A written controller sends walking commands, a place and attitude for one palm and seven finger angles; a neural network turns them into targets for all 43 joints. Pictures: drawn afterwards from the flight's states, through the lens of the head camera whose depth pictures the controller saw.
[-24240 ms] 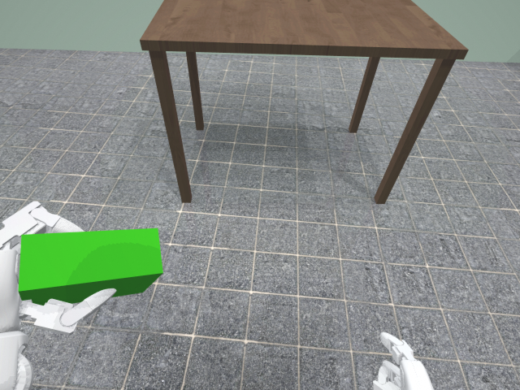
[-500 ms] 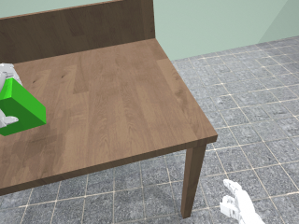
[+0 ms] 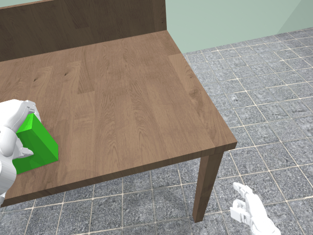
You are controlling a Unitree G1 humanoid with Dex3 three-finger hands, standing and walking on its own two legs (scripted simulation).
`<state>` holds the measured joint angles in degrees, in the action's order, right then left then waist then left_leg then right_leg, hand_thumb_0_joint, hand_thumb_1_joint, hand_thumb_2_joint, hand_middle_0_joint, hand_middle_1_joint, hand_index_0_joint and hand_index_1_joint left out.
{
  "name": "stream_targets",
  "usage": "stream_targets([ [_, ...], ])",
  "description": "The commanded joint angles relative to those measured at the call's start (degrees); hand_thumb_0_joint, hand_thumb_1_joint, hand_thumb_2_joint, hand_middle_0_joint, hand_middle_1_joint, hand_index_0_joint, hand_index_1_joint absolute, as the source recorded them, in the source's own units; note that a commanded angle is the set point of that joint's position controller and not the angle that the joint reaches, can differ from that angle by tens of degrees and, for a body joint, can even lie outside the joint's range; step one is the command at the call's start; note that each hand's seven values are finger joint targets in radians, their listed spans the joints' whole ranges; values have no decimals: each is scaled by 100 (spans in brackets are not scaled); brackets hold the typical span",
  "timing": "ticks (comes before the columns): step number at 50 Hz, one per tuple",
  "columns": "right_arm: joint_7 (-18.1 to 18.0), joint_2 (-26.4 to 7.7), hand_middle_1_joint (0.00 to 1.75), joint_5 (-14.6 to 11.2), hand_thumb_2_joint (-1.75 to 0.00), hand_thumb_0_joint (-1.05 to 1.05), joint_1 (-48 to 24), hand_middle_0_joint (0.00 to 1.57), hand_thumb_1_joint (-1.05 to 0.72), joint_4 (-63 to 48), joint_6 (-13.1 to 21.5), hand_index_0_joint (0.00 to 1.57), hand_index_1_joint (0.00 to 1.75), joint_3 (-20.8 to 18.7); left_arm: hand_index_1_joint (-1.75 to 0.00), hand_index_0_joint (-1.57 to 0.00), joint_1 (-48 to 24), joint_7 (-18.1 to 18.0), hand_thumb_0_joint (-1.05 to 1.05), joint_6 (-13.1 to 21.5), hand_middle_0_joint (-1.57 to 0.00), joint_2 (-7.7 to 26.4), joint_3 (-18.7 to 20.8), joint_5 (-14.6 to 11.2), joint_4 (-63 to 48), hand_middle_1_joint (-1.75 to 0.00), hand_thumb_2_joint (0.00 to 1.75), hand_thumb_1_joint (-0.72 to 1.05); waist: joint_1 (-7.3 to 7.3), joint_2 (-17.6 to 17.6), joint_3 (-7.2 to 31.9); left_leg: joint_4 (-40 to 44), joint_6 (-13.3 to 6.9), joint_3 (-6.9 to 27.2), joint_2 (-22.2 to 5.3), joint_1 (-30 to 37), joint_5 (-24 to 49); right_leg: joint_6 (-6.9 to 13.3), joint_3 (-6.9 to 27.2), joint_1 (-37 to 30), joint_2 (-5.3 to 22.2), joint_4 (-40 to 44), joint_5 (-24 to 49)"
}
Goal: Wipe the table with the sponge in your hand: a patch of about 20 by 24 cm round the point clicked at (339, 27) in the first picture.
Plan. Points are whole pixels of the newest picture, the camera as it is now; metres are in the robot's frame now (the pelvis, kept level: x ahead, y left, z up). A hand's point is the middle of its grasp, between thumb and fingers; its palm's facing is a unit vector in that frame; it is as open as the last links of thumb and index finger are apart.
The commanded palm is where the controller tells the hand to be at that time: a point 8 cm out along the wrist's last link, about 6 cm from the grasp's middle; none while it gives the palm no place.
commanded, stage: move the sponge above the wiping area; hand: left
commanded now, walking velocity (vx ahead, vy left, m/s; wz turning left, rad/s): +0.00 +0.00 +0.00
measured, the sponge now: (29, 150) +0.25 +0.37 +0.10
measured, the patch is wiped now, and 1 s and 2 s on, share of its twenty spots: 0.05 0.15 0.15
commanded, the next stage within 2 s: none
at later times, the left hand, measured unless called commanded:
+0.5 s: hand (36, 127) +0.27 +0.31 +0.17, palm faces +0.03 +0.04 -1.00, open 9.4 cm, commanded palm +0.24 +0.33 +0.25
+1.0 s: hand (23, 119) +0.27 +0.33 +0.20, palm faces +0.11 +0.05 -0.99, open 9.4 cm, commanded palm +0.23 +0.34 +0.25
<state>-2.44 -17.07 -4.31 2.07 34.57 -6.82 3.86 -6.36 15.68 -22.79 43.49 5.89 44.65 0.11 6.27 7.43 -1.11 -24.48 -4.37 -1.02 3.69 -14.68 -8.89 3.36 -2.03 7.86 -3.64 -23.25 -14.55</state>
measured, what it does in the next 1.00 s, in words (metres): stands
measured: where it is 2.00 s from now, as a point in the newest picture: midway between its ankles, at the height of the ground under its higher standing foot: outside the picture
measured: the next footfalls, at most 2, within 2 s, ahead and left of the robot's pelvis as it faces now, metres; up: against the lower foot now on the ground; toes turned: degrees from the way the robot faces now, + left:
none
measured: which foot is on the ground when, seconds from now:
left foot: down 0.00-1.00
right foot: down 0.00-1.00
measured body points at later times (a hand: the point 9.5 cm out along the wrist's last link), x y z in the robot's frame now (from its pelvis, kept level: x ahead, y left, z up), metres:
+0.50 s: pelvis +0.00 +0.01 +0.00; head +0.01 -0.02 +0.45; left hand +0.26 +0.31 +0.23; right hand +0.23 -0.18 -0.10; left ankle +0.05 +0.07 -0.74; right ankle -0.02 -0.08 -0.74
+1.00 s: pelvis +0.00 +0.00 +0.00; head +0.00 -0.03 +0.45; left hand +0.26 +0.33 +0.25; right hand +0.24 -0.19 -0.09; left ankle +0.05 +0.07 -0.74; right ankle -0.02 -0.08 -0.74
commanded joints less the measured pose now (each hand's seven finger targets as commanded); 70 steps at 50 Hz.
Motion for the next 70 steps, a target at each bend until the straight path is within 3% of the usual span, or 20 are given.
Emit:
stream_targets([
  [1, -205, -409, 30, 111, -90, 0, -920, 20, -90, -1131, 497, 20, 30, -173, -160, -120, -1988, -41, 0, 1114, -120, 2081, 848, 329, -2737, -160, 130, 10, -127, -52, 2240, -55, 24, 643, -170, 1680, 1571, 94, 504, -188, 230, 188, 1492],
  [3, -305, -346, 30, 156, -90, 0, -1002, 20, -90, -1115, 664, 20, 30, -160, -160, -120, -1906, -420, 0, 1512, -120, 2715, 1640, 319, -3167, -160, 130, 10, 74, 233, 2244, 37, 47, 777, -204, 1838, 1534, 246, 790, -194, 116, 191, 1238],
  [4, -351, -279, 30, 201, -90, 0, -775, 20, -90, -916, 653, 20, 30, -160, -160, -120, -1815, -532, 0, 1495, -120, 2075, 1275, 280, -2336, -160, 130, 10, -56, 33, 1809, 72, 92, 719, -227, 1714, 1499, 194, 512, -35, 197, 258, 1161],
  [8, -177, -526, 30, 63, -90, 0, -820, 20, -90, -523, 466, 20, 30, -288, -160, -120, -1580, -863, 0, 1012, -120, 1956, 1644, -33, -339, -160, 130, 10, 167, -229, 506, 374, 323, 792, -294, 875, 724, 281, 615, 368, 164, 557, 504],
  [10, -108, -609, 30, 99, -90, 0, -761, 20, -90, -549, 323, 20, 30, -331, -160, -120, -1500, -897, 0, 773, -120, 1791, 1397, -154, -300, -160, 130, 10, 186, -357, 790, 393, 366, 621, -299, 696, 717, 174, 427, 100, 276, 505, 626],
  [14, -7, -604, 30, 65, -90, 0, -994, 20, -90, -753, 274, 20, 30, -260, -160, -120, -1425, -525, 0, 380, -120, 1242, 510, 154, -517, -160, 130, 10, 30, -80, 1198, 383, 347, 618, -304, 825, 802, 171, 394, 15, 265, 376, 745],
  [17, 1, -474, 30, 39, -90, 0, -989, 20, -90, -955, 347, 20, 30, -256, -160, -120, -1666, -181, 0, 634, -120, 1027, 44, 269, -1468, -160, 130, 10, -150, 0, 1653, 257, 226, 739, -295, 1277, 914, 113, 406, 84, 240, 338, 802],
  [22, -185, -362, 30, 160, -90, 0, -759, 20, -90, -921, 588, 20, 30, -246, -160, -120, -1967, -530, 0, 1561, -120, 2026, 1175, 316, -2637, -160, 130, 10, 4, -50, 1888, 364, 185, 1053, -384, 1758, 1018, 161, 514, 38, 148, 302, 761],
  [25, -158, -419, 30, 163, -90, 0, -647, 20, -90, -620, 539, 20, 30, -272, -160, -120, -1738, -903, 0, 1317, -120, 1985, 1546, 219, -1425, -160, 130, 10, 107, -146, 1137, 506, 326, 1012, -407, 1263, 860, 213, 481, 161, 167, 416, 616],
  [28, -36, -488, 30, 96, -90, 0, -1051, 20, -90, -544, 420, 20, 30, -274, -160, -120, -1517, -1097, 0, 809, -120, 1792, 1573, -28, -734, -160, 130, 10, 317, -123, 790, 496, 419, 808, -305, 842, 743, 300, 644, 111, 143, 502, 484],
  [36, 53, -522, 30, 29, -90, 0, -1079, 20, -90, -919, 233, 20, 30, -218, -160, -120, -997, -248, 0, 231, -120, 1021, 258, 112, -1332, -160, 130, 10, -51, -271, 1381, 282, 265, 619, -263, 966, 946, 91, 414, -28, 248, 372, 984],
  [39, -73, -443, 30, 55, -90, 0, -1021, 20, -90, -1005, 446, 20, 30, -194, -160, -120, -1761, -156, 0, 722, -120, 1540, 516, 290, -2190, -160, 130, 10, -124, -264, 1751, 155, 117, 697, -226, 1301, 902, 125, 516, -22, 200, 344, 887],
  [43, -256, -377, 30, 105, -90, 0, -1003, 20, -90, -858, 651, 20, 30, -155, -160, -120, -2295, -596, 0, 1431, -120, 2257, 1307, 352, -2334, -160, 130, 10, -33, 28, 1521, 332, 118, 923, -241, 1584, 618, 262, 779, 94, 50, 490, 486],
  [46, -224, -503, 30, 114, -90, 0, -632, 20, -90, -541, 501, 20, 30, -258, -160, -120, -2115, -783, 0, 1282, -120, 2060, 1361, 240, -923, -160, 130, 10, 0, 82, 822, 462, 256, 852, -259, 1109, 484, 241, 566, 209, 180, 649, 367],
  [48, -153, -509, 30, 69, -90, 0, -965, 20, -90, -544, 479, 20, 30, -253, -160, -120, -1967, -892, 0, 1034, -120, 2146, 1615, 81, -517, -160, 130, 10, 206, 29, 829, 401, 305, 756, -202, 897, 627, 343, 785, 40, 167, 603, 450],
  [54, 6, -620, 30, 89, -90, 0, -965, 20, -90, -779, 267, 20, 30, -249, -160, -120, -840, -353, 0, 461, -120, 1578, 908, 34, -458, -160, 130, 10, 93, -266, 1296, 183, 265, 521, -203, 680, 1079, 179, 574, -347, 311, 338, 1327],
  [59, -99, -491, 30, 54, -90, 0, -885, 20, -90, -1027, 390, 20, 30, -188, -160, -120, -1142, 93, 0, 1008, -120, 1774, 849, 86, -1399, -160, 130, 10, -113, -474, 1447, -12, 68, 540, -176, 1043, 914, 74, 532, -24, 298, 371, 1127],
  [63, -304, -376, 30, 116, -90, 0, -852, 20, -90, -1096, 628, 20, 30, -170, -160, -120, -1625, -330, 0, 1916, -120, 2764, 1867, 58, -2519, -160, 130, 10, 35, 15, 1671, -5, 28, 721, -136, 1595, 998, 217, 887, -36, 176, 473, 911],
  [68, -215, -539, 30, 43, -90, 0, -669, 20, -90, -578, 502, 20, 30, -318, -160, -120, -1592, -872, 0, 1505, -120, 2383, 2021, -148, -425, -160, 130, 10, 105, 149, 465, 185, 259, 735, -177, 890, 638, 289, 837, 314, 178, 690, 442],
  [70, -165, -624, 30, 70, -90, 0, -580, 20, -90, -544, 395, 20, 30, -374, -160, -120, -1706, -928, 0, 1238, -120, 2176, 1721, -224, -230, -160, 130, 10, 74, 47, 677, 213, 299, 606, -211, 734, 579, 189, 621, 152, 278, 635, 521],
])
